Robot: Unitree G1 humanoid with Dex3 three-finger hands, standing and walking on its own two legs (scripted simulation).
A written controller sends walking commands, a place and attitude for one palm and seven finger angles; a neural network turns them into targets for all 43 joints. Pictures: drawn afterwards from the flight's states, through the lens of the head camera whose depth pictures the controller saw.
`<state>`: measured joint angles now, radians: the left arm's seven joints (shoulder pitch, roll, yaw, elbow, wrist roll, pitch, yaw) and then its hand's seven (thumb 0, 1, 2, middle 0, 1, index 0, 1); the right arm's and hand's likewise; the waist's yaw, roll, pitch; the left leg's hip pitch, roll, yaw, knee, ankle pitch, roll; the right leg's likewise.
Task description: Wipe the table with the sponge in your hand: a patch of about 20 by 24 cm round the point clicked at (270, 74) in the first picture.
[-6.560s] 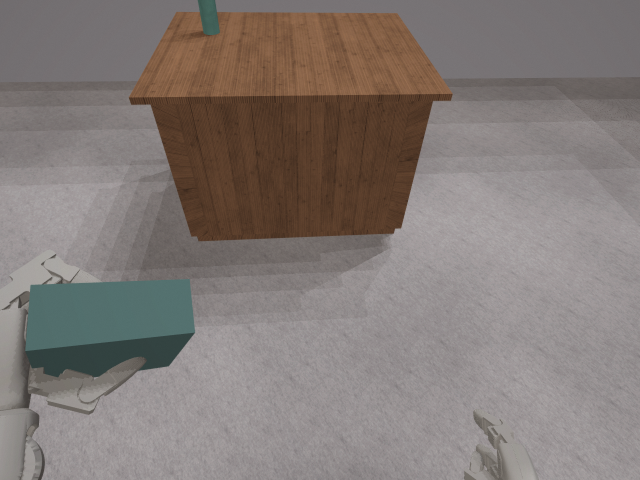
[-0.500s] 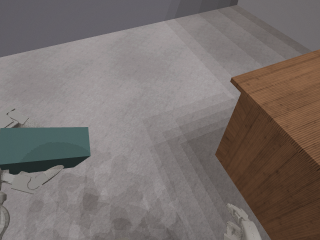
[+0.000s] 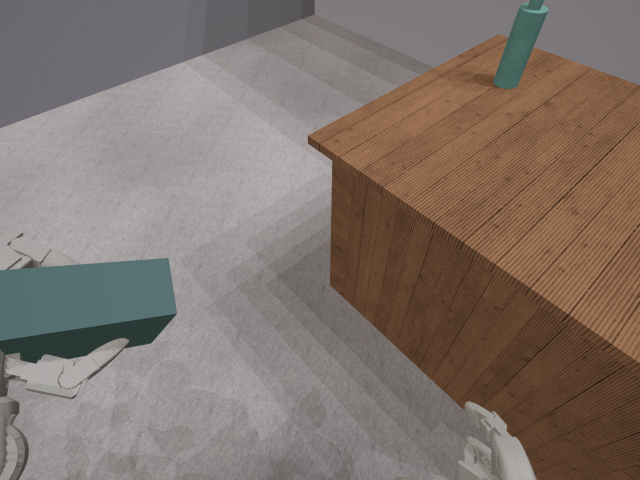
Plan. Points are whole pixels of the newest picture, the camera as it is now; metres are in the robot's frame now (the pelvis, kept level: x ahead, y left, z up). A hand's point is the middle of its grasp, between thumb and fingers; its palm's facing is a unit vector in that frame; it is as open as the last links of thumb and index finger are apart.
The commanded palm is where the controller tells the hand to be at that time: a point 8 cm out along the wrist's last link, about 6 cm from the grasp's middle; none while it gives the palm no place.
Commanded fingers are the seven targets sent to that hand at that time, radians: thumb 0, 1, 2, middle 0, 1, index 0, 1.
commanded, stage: turn to face it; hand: left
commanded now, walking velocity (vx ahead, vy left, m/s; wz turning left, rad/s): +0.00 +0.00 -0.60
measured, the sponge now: (114, 311) +0.23 +0.23 +0.15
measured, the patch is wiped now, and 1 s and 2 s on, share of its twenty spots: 0.00 0.00 0.00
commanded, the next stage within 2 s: take the last steps up to it in 1.78 s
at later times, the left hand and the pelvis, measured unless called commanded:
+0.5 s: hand (250, 341) +0.20 +0.09 +0.18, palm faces +0.16 -0.87 -0.46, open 9.7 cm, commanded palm +0.16 +0.14 +0.19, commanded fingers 0.00 0.10 1.30 -1.20 -1.60 -1.20 -1.60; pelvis -0.07 -0.09 +0.01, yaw -17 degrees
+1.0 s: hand (411, 410) +0.17 -0.05 +0.16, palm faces -0.12 -0.88 -0.47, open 9.7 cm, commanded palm +0.12 +0.04 +0.19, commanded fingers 0.00 0.10 1.30 -1.20 -1.60 -1.20 -1.60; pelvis -0.16 -0.11 -0.01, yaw -33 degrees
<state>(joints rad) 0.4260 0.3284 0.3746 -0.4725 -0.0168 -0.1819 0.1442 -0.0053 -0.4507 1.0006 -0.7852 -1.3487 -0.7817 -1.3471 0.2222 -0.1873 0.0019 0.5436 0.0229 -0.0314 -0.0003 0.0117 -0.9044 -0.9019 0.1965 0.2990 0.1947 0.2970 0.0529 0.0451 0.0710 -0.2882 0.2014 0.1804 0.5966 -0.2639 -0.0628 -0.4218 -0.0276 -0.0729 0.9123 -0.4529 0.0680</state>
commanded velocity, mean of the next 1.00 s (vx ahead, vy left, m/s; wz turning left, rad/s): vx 0.00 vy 0.00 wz -0.60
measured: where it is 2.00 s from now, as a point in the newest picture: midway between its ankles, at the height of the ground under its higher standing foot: outside the picture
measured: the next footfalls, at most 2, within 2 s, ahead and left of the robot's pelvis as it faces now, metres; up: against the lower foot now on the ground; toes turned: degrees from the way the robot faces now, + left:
right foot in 0.06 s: +0.03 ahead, -0.14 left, +0.00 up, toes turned -9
left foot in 0.68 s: -0.06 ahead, +0.06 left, +0.00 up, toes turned -19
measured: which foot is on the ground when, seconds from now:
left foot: down 0.00-0.08, up 0.10-0.66, down 0.68-0.94, up 0.96-1.00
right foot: up 0.00-0.04, down 0.06-0.68, up 0.70-0.92, down 0.94-1.00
